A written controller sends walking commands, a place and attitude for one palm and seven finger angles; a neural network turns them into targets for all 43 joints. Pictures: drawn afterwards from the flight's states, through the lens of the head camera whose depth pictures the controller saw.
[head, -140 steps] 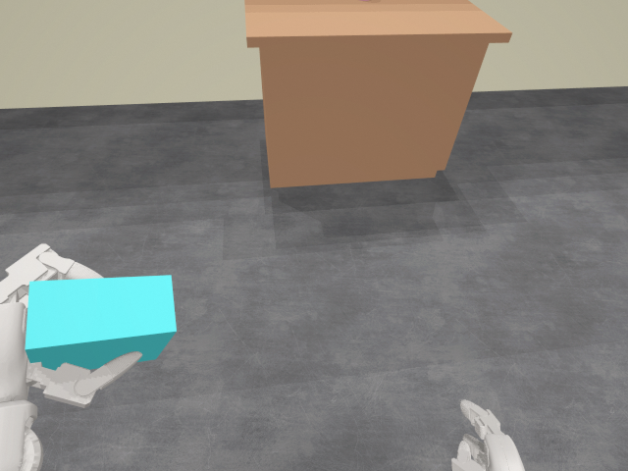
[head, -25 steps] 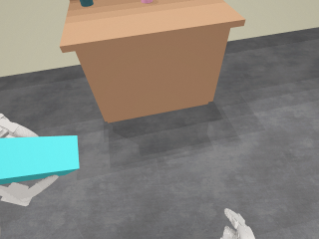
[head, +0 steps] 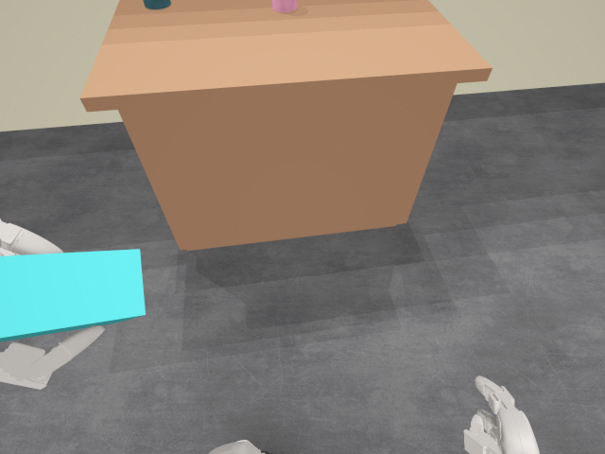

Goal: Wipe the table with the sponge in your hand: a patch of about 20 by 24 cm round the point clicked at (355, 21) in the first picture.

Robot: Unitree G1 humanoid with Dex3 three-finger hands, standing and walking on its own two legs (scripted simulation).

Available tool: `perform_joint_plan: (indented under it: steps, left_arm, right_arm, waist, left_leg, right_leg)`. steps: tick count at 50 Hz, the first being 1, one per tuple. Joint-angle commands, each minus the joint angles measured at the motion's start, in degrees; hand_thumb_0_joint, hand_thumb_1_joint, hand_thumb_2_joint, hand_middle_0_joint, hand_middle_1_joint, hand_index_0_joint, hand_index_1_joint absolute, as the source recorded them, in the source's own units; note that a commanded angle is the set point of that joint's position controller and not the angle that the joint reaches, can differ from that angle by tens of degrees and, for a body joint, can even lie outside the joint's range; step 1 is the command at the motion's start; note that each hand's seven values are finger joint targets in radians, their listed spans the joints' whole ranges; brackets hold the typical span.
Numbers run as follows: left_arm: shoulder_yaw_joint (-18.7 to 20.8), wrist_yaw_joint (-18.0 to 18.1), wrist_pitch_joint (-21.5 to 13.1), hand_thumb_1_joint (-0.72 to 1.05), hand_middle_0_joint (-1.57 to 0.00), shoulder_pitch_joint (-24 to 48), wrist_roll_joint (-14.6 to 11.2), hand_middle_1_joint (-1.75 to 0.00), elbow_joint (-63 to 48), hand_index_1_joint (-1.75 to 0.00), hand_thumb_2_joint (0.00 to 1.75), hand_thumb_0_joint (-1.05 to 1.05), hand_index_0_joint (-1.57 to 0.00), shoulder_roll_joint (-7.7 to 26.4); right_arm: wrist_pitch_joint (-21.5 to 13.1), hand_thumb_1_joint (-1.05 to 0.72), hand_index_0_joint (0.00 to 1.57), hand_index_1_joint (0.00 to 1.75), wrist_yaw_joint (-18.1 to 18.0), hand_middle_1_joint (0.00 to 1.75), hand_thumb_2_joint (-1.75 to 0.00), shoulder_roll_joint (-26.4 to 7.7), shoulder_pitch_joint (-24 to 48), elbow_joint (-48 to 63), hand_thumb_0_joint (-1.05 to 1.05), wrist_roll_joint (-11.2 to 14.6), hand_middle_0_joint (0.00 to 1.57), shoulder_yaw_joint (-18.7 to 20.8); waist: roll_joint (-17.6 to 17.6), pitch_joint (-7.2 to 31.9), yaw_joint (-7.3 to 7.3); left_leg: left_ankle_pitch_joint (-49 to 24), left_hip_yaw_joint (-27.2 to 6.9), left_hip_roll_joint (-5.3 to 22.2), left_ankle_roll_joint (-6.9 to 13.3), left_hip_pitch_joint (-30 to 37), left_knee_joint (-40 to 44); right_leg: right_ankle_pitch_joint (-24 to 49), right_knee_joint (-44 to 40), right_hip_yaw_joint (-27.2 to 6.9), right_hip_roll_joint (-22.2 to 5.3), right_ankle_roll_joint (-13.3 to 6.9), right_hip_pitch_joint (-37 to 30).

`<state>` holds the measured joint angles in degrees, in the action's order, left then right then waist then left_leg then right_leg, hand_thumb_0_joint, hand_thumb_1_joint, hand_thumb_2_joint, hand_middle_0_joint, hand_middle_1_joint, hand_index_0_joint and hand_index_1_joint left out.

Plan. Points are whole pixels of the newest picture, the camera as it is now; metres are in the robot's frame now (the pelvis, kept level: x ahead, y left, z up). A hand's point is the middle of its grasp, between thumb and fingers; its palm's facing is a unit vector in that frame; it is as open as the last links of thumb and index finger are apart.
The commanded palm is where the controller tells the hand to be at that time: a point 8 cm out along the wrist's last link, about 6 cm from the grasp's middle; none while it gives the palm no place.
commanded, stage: walk to a spot facing it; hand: left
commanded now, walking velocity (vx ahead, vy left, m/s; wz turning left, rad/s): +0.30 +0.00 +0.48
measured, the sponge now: (81, 295) +0.22 +0.21 +0.18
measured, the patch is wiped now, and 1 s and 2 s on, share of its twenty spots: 0.00 0.00 0.00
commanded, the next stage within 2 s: none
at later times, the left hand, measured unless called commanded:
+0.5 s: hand (83, 264) +0.26 +0.23 +0.18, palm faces +0.66 -0.64 -0.40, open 9.9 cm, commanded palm +0.19 +0.25 +0.20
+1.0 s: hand (55, 321) +0.19 +0.21 +0.20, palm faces +0.75 -0.44 -0.50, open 10.0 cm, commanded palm +0.14 +0.23 +0.20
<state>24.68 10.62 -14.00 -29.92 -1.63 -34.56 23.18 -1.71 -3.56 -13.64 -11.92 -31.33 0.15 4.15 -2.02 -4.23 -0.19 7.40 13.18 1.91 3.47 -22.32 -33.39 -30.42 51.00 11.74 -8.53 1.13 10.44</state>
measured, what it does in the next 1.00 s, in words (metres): walks ahead, turning left: right foot, then left foot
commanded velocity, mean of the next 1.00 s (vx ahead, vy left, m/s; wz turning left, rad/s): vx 0.08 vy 0.00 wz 0.58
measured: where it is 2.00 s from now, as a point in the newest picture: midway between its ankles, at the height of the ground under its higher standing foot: outside the picture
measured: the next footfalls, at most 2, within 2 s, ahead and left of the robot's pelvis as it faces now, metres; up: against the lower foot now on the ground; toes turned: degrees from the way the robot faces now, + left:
right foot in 0.34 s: +0.19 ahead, -0.18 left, +0.00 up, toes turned +4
left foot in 0.66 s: +0.18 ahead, +0.09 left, +0.00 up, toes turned +32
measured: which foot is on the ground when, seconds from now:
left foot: down 0.00-0.34, up 0.36-0.64, down 0.66-1.00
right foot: up 0.00-0.32, down 0.34-0.66, up 0.68-0.98, down 1.00-1.00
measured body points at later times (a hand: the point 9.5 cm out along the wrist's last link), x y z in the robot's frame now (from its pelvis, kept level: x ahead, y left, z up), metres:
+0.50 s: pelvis +0.12 -0.07 +0.02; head +0.15 -0.08 +0.47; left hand +0.22 +0.26 +0.20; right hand +0.36 -0.25 -0.09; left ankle +0.08 +0.06 -0.62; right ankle +0.15 -0.19 -0.71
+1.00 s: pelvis +0.16 -0.09 +0.01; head +0.19 -0.09 +0.46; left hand +0.15 +0.23 +0.22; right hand +0.41 -0.16 -0.09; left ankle +0.15 +0.07 -0.71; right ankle +0.25 -0.17 -0.71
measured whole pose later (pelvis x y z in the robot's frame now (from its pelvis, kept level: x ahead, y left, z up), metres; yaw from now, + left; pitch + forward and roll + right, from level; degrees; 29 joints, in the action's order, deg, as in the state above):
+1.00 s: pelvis +0.16 -0.09 +0.01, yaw +34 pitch -1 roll -1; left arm 22.2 6.9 -8.6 -33.0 -3.7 -35.3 23.4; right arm -5.6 -1.4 -8.3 -13.3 -33.3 0.6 -1.6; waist 3.0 -3.2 1.7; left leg 10.6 -4.3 1.6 -2.0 -22.6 -33.9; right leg -21.1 35.1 5.5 -1.0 4.8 17.5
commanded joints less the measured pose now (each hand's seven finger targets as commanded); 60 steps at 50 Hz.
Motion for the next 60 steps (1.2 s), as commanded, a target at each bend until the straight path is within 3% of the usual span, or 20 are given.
perform_joint_plan:
  steps: [1,5,9,15,16,17,18,20,24,30,32,33,34,36,40,48,50,51,56,60]
  left_arm:
    - [3.93,-1.11,-1.73,0.10,-1.20,10.90,0.55,-1.60,-4.67,-1.60,1.30,0.00,-1.20,10.34]
    - [7.95,-1.46,-3.34,0.10,-1.20,8.88,0.19,-1.60,-17.69,-1.60,1.30,0.00,-1.20,12.59]
    - [6.08,-1.58,-3.48,0.10,-1.20,2.03,-1.13,-1.60,-16.55,-1.60,1.30,0.00,-1.20,7.25]
    - [1.92,-2.05,-0.27,0.10,-1.20,7.17,0.18,-1.60,-2.80,-1.60,1.30,0.00,-1.20,2.93]
    - [0.72,-2.06,0.26,0.10,-1.20,9.57,0.88,-1.60,-1.52,-1.60,1.30,0.00,-1.20,3.27]
    - [2.57,-1.52,1.22,0.10,-1.20,10.55,1.21,-1.60,0.35,-1.60,1.30,0.00,-1.20,7.69]
    - [2.82,-1.05,1.87,0.10,-1.20,13.27,-0.06,-1.60,1.04,-1.60,1.30,0.00,-1.20,9.20]
    - [0.78,-1.38,1.55,0.10,-1.20,16.57,1.26,-1.60,-1.17,-1.60,1.30,0.00,-1.20,7.54]
    - [2.74,-0.95,-0.60,0.10,-1.20,13.24,0.88,-1.60,-9.73,-1.60,1.30,0.00,-1.20,9.80]
    - [8.21,1.42,0.20,0.10,-1.20,0.51,-1.45,-1.60,-18.32,-1.60,1.30,0.00,-1.20,11.40]
    - [7.90,1.68,-0.69,0.10,-1.20,-0.08,-2.43,-1.60,-19.76,-1.60,1.30,0.00,-1.20,10.09]
    - [7.69,1.44,-2.16,0.10,-1.20,-0.51,-2.65,-1.60,-20.70,-1.60,1.30,0.00,-1.20,9.89]
    - [9.72,0.92,-2.61,0.10,-1.20,-0.21,-0.76,-1.60,-17.63,-1.60,1.30,0.00,-1.20,12.41]
    - [8.74,-1.38,-1.12,0.10,-1.20,0.25,-1.35,-1.60,-10.89,-1.60,1.30,0.00,-1.20,10.88]
    - [6.90,-2.19,-0.55,0.10,-1.20,-2.28,-2.25,-1.60,-15.21,-1.60,1.30,0.00,-1.20,8.62]
    - [3.56,-2.27,1.82,0.10,-1.20,2.89,-2.33,-1.60,-11.88,-1.60,1.30,0.00,-1.20,7.06]
    - [4.41,-1.72,2.64,0.10,-1.20,7.96,-0.78,-1.60,-9.81,-1.60,1.30,0.00,-1.20,9.86]
    - [4.90,-1.01,3.96,0.10,-1.20,9.97,-1.09,-1.60,-7.57,-1.60,1.30,0.00,-1.20,12.29]
    - [0.71,-1.96,3.51,0.10,-1.20,10.16,-0.73,-1.60,-1.19,-1.60,1.30,0.00,-1.20,7.50]
    - [1.59,-1.10,2.33,0.10,-1.20,9.86,-0.95,-1.60,-3.36,-1.60,1.30,0.00,-1.20,8.65]
  right_arm:
    - [-4.29,-0.90,0.20,0.30,1.09,0.30,-0.90,-5.46,3.85,6.41,0.00,0.51,0.20,-0.42]
    - [-5.09,-0.90,0.20,0.30,0.76,0.30,-0.90,-4.06,5.48,5.56,0.00,0.95,0.20,0.06]
    - [-7.57,-0.90,0.20,0.30,1.35,0.30,-0.90,-3.34,4.47,4.66,0.00,0.71,0.20,-0.69]
    - [-6.86,-0.90,0.20,0.30,-0.19,0.30,-0.90,-3.24,3.09,3.83,0.00,1.31,0.20,-0.92]
    - [-6.59,-0.90,0.20,0.30,-0.25,0.30,-0.90,-2.17,2.58,3.54,0.00,1.40,0.20,-1.32]
    - [-6.19,-0.90,0.20,0.30,-0.62,0.30,-0.90,-0.83,3.06,3.65,0.00,1.13,0.20,-1.55]
    - [-6.67,-0.90,0.20,0.30,-0.92,0.30,-0.90,-3.27,6.43,3.15,0.00,0.36,0.20,-1.56]
    - [-6.32,-0.90,0.20,0.30,-0.66,0.30,-0.90,-2.87,6.22,2.82,0.00,-0.42,0.20,-1.82]
    - [-4.23,-0.90,0.20,0.30,-0.93,0.30,-0.90,-2.20,8.57,4.29,0.00,-0.22,0.20,-2.23]
    - [-3.10,-0.90,0.20,0.30,-1.28,0.30,-0.90,-1.98,5.84,9.15,0.00,-0.23,0.20,-0.37]
    - [-2.55,-0.90,0.20,0.30,-1.21,0.30,-0.90,-3.37,4.39,9.54,0.00,0.00,0.20,0.39]
    - [-3.06,-0.90,0.20,0.30,-0.55,0.30,-0.90,-6.02,4.21,9.74,0.00,-0.03,0.20,1.15]
    - [-4.02,-0.90,0.20,0.30,1.13,0.30,-0.90,-5.57,2.89,8.65,0.00,0.12,0.20,0.91]
    - [-4.44,-0.90,0.20,0.30,1.62,0.30,-0.90,-6.90,3.62,7.15,0.00,1.29,0.20,1.95]
    - [-5.00,-0.90,0.20,0.30,2.61,0.30,-0.90,-5.82,3.31,6.99,0.00,1.52,0.20,1.04]
    - [-7.47,-0.90,0.20,0.30,0.82,0.30,-0.90,-4.76,3.82,5.83,0.00,0.67,0.20,-1.49]
    - [-7.00,-0.90,0.20,0.30,0.46,0.30,-0.90,-2.92,3.67,5.57,0.00,0.95,0.20,-2.00]
    - [-6.83,-0.90,0.20,0.30,-0.20,0.30,-0.90,-2.20,6.05,6.31,0.00,0.72,0.20,-2.25]
    - [-4.90,-0.90,0.20,0.30,-1.38,0.30,-0.90,-2.53,7.60,3.25,0.00,-0.14,0.20,-2.65]
    - [-4.53,-0.90,0.20,0.30,-2.69,0.30,-0.90,-3.42,8.52,4.21,0.00,-0.47,0.20,-2.01]
  waist:
    - [7.77,10.58,-1.50]
    - [15.01,8.81,1.58]
    - [20.83,9.91,0.88]
    - [9.63,8.28,1.03]
    - [-0.05,7.93,0.90]
    - [-20.40,7.27,1.41]
    - [-18.53,6.46,2.24]
    - [-9.55,6.87,0.32]
    - [-9.87,6.01,0.66]
    - [-3.86,15.79,0.69]
    - [11.81,19.83,-2.07]
    - [27.91,20.27,-0.75]
    - [23.40,18.87,-0.75]
    - [11.73,13.83,-1.26]
    - [17.84,13.66,-0.35]
    - [13.83,11.75,0.96]
    - [-0.95,11.11,0.93]
    - [-14.35,8.10,1.16]
    - [-5.35,6.47,0.03]
    - [-6.55,7.14,1.03]
  left_leg:
    - [-15.18,-44.65,23.99,15.33,22.74,12.99]
    - [7.05,-26.33,15.05,9.62,6.27,15.75]
    - [12.71,-20.00,11.60,6.77,-0.05,18.24]
    - [19.70,-16.94,7.58,2.27,-0.61,3.70]
    - [22.13,-13.55,3.75,0.20,-6.74,-7.47]
    - [28.54,-7.59,-2.59,-3.37,-19.16,-27.03]
    - [27.22,-13.20,-0.79,-4.40,-22.38,-39.80]
    - [21.24,-14.34,1.83,-5.28,-19.52,-43.92]
    - [19.86,-8.77,2.93,-6.08,-9.83,-28.42]
    - [9.60,0.00,-2.73,-5.64,4.73,1.40]
    - [-15.05,-9.30,3.38,-1.99,24.60,9.10]
    - [-50.46,-34.17,20.35,8.18,30.17,8.42]
    - [-56.48,-39.91,23.54,12.05,30.76,6.71]
    - [-42.60,-34.80,21.14,10.70,24.98,6.98]
    - [-27.06,-21.29,11.33,4.90,12.19,9.36]
    - [-3.34,-26.24,10.74,3.07,1.18,8.92]
    - [14.03,-18.42,2.44,-2.40,-5.63,-4.25]
    - [25.27,-13.06,-3.94,-5.54,-12.19,-22.88]
    - [14.64,-13.40,0.16,-8.15,-10.98,-39.85]
    - [16.82,-9.82,0.76,-7.20,-5.46,-25.49]
  right_leg:
    - [-3.31,31.33,-14.11,2.49,1.01,29.53]
    - [4.79,17.25,-11.11,0.12,1.92,21.07]
    - [9.84,-0.11,-4.93,2.73,2.83,9.22]
    - [9.76,-23.08,-1.14,6.84,3.66,-1.43]
    - [6.07,-30.97,-10.21,-0.57,0.86,-5.90]
    - [10.77,-35.99,-32.46,-16.17,-5.66,-11.68]
    - [20.52,-36.78,-36.74,-22.97,-8.99,-10.23]
    - [28.17,-33.30,-27.62,-18.92,-8.65,-6.78]
    - [53.00,-27.26,-5.51,-13.68,-5.89,-5.35]
    - [56.18,-12.86,0.54,-11.12,-4.21,-9.10]
    - [31.19,9.33,0.98,-4.20,1.40,6.75]
    - [-7.67,20.96,-2.55,3.85,4.28,21.50]
    - [-13.61,24.48,-8.81,4.28,2.79,26.79]
    - [-6.75,20.03,-11.31,1.75,3.90,29.48]
    - [6.55,2.59,-6.95,4.99,4.43,14.94]
    - [9.32,-19.28,-6.15,8.22,4.25,-0.66]
    - [15.50,-35.07,-16.96,-3.77,0.00,-6.00]
    - [21.59,-37.92,-35.45,-17.63,-6.40,-2.37]
    - [26.29,-34.37,-12.68,-11.50,-5.75,2.48]
    - [24.42,-34.94,-8.13,-11.23,-6.12,0.24]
